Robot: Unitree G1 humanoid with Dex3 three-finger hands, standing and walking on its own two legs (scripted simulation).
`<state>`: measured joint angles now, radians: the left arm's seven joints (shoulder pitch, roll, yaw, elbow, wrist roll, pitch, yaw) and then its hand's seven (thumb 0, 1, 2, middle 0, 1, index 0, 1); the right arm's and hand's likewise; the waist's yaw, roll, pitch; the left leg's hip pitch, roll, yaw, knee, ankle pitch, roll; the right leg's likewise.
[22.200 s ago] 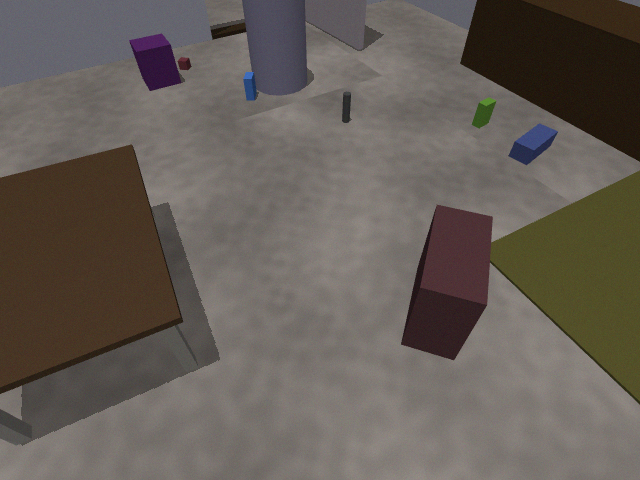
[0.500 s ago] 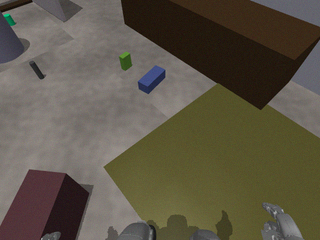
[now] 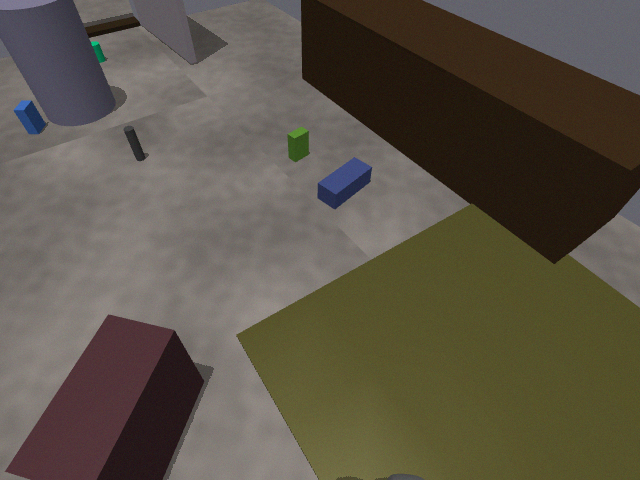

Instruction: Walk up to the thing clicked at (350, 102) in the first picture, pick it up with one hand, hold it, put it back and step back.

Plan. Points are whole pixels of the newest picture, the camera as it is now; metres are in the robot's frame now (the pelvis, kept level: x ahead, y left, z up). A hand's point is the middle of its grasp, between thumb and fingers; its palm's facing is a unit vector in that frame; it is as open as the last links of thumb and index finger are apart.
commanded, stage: walk up
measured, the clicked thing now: (134, 144) +1.57 +0.94 -0.67
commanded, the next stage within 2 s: stand in 0.86 s
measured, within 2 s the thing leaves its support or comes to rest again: neither
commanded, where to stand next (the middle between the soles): +0.09 -0.01 m, yaw -4 degrees
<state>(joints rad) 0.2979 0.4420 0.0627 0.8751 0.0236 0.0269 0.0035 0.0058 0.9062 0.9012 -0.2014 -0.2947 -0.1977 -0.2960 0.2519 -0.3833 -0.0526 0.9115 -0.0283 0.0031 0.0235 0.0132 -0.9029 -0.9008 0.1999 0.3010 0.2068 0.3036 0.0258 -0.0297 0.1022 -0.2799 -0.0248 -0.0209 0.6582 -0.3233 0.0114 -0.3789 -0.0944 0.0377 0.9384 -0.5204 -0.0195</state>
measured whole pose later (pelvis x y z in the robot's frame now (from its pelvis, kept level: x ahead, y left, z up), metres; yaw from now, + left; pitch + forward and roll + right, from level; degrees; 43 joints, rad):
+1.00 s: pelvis +0.02 +0.01 +0.03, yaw -1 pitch -3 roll -2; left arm 0.07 0.35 0.00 1.14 0.01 0.00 -0.02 0.01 0.91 0.90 -0.20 -0.29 -0.20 -0.30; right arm 0.08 -0.36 0.00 1.13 -0.01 -0.02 0.00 0.01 -0.90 -0.90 0.20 0.30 0.21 0.30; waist 0.01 0.00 0.06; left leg -0.11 0.01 -0.05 0.34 -0.19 0.01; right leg -0.16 -0.03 -0.01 0.36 -0.15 0.05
